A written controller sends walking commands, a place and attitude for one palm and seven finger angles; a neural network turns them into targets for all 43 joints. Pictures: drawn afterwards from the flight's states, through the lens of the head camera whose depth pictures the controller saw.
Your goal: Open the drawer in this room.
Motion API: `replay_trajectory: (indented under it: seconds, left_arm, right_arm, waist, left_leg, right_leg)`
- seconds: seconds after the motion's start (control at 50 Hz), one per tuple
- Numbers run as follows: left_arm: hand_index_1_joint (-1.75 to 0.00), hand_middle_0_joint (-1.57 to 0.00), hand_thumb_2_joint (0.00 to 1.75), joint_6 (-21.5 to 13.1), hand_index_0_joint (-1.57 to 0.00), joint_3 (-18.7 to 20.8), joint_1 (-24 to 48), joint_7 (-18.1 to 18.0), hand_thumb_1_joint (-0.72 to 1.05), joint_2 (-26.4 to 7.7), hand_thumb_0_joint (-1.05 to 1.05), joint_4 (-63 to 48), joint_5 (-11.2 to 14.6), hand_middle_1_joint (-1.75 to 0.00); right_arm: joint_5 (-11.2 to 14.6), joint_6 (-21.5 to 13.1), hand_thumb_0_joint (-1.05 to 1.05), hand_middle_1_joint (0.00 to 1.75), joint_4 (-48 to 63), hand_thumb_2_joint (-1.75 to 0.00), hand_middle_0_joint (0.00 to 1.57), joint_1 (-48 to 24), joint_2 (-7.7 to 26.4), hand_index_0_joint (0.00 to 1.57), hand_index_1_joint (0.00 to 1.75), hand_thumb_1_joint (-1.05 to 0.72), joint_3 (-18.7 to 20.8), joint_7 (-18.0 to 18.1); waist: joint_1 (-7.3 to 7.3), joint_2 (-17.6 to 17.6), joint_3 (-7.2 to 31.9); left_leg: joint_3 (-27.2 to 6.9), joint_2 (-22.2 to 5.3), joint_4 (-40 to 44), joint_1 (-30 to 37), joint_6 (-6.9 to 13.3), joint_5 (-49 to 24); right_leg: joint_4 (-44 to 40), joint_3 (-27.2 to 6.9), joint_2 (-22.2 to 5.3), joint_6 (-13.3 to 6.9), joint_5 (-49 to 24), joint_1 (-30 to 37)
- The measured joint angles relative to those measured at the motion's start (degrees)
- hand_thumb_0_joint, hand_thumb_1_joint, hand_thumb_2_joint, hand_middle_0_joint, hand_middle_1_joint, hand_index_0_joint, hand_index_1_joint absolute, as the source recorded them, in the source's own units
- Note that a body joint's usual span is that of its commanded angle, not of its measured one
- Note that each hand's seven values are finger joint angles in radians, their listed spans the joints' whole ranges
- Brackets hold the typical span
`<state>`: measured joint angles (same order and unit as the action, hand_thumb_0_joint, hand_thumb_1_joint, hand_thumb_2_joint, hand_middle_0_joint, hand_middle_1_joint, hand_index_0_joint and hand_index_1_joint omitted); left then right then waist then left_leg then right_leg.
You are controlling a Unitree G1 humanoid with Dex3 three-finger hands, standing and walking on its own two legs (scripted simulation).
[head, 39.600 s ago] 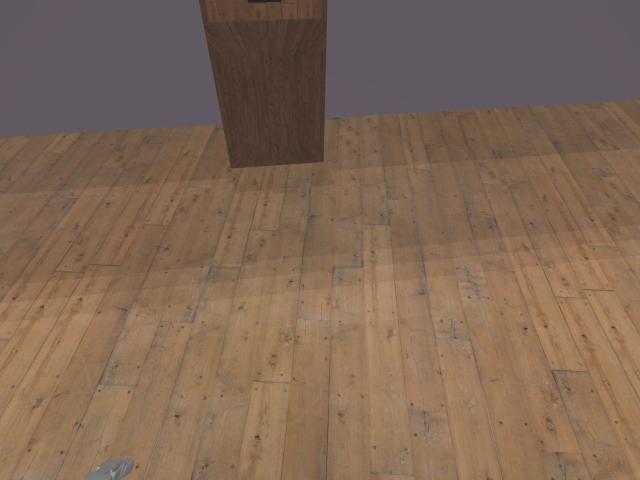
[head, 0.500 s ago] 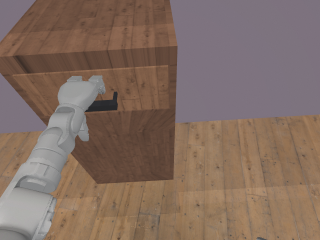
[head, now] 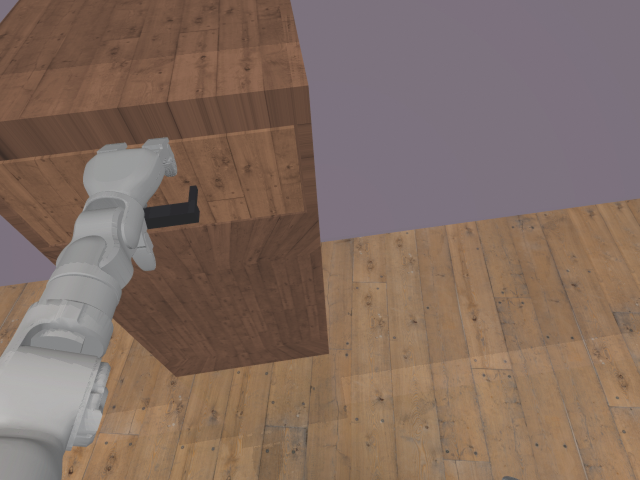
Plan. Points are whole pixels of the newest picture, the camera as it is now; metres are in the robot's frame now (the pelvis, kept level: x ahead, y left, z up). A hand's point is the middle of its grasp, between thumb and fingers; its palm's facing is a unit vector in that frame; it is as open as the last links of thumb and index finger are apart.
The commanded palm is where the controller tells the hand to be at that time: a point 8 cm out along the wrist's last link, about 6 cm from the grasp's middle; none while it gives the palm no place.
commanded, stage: move the hooked fingers above the handle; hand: left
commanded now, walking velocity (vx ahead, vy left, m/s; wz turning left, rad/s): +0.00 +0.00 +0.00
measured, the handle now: (157, 206) +0.50 +0.25 +0.04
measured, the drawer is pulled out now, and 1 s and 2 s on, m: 0.00 0.00 0.00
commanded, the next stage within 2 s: none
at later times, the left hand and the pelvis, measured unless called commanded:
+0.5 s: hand (152, 199) +0.46 +0.23 +0.09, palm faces +0.02 -0.01 -1.00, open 13.6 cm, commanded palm +0.43 +0.26 +0.15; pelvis +0.00 +0.01 +0.00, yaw +0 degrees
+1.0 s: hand (145, 199) +0.46 +0.24 +0.10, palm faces +0.07 -0.02 -1.00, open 13.8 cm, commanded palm +0.43 +0.26 +0.16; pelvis +0.01 +0.02 +0.00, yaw +1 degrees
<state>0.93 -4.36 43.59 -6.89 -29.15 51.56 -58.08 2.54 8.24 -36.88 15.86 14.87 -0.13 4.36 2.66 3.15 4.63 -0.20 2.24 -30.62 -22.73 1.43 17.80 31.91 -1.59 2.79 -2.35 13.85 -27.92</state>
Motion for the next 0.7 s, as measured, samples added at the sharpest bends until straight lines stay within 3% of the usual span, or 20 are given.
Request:
replay_trajectory:
  seconds: [0.12, 0.24, 0.36, 0.48, 0.6, 0.7]
  left_arm:
    - [-1.21, -0.33, 0.3, -3.5, -0.32, 0.09, -1.96, 0.57, -0.49, -2.18, 0.0, -1.32, -0.29, -1.21]
    - [-1.21, -0.33, 0.3, -7.03, -0.32, -1.8, -0.94, -2.75, -0.49, -0.26, 0.0, -4.76, 0.0, -1.21]
    - [-1.22, -0.43, 0.3, -4.19, -0.33, -1.28, -0.18, -5.83, -0.49, 2.13, 0.0, -2.43, -0.16, -1.26]
    - [-1.26, -0.44, 0.3, -1.44, -0.34, -0.62, 0.58, -4.53, -0.49, 2.99, 0.0, -0.38, -0.39, -1.25]
    - [-1.24, -0.4, 0.3, -0.78, -0.34, 1.9, -0.78, -2.36, -0.49, 0.74, 0.0, -0.06, -0.85, -1.22]
    - [-1.22, -0.35, 0.3, -1.55, -0.33, 1.25, -2.91, -0.39, -0.49, -1.52, 0.0, -2.35, -0.37, -1.21]
  right_arm:
    - [-0.27, -1.66, 0.01, 0.3, 0.18, -0.9, 0.21, 1.92, 1.02, 0.2, 0.3, -0.9, 1.73, 0.29]
    - [-0.82, -2.56, 0.01, 0.3, -2.06, -0.9, 0.2, 2.7, 1.68, 0.2, 0.3, -0.9, 3.13, -0.29]
    - [-0.87, -1.93, 0.01, 0.3, -2.81, -0.9, 0.2, 1.56, 1.39, 0.2, 0.3, -0.9, 2.46, -1.4]
    - [-0.59, -1.03, 0.01, 0.3, -1.95, -0.9, 0.2, -0.67, 0.0, 0.2, 0.3, -0.9, 0.89, -1.31]
    - [-0.47, -0.85, 0.01, 0.3, 0.06, -0.9, 0.21, -1.21, -0.94, 0.2, 0.3, -0.9, 0.16, -0.68]
    - [-0.41, -1.43, 0.01, 0.3, 0.54, -0.9, 0.21, 0.22, -0.26, 0.2, 0.3, -0.9, 1.02, -0.64]
  waist:
    - [-0.27, -0.37, -0.88]
    - [-0.69, -0.58, -0.45]
    - [-0.64, -0.07, 0.83]
    - [-0.35, 0.44, 0.8]
    - [-0.26, 0.42, 0.66]
    - [-1.38, 0.17, 0.51]
  left_leg:
    - [-0.73, -0.05, -1.28, -1.69, -0.05, 0.25]
    - [-1.84, 0.43, -2.57, -3.03, 0.16, 0.86]
    - [-1.21, 0.61, -2.18, -2.53, 0.45, 1.09]
    - [-0.34, 0.62, -0.96, -1.05, 0.67, 0.58]
    - [0.45, 0.32, 0.03, 0.16, 0.62, 0.2]
    - [-0.1, 0.35, -0.11, 0.29, 0.63, 0.29]
  right_leg:
    - [0.42, 0.8, -0.02, -0.12, 0.05, -1.06]
    - [1.03, 1.9, -0.55, 0.07, 0.78, -1.74]
    - [1.06, 1.24, -0.69, 0.39, 1.05, -1.59]
    - [0.43, 0.34, -0.65, 0.64, 0.56, -0.61]
    - [-0.26, -0.46, -0.3, 0.61, 0.02, 0.21]
    - [-0.5, 0.09, -0.4, 0.57, 0.12, 0.71]
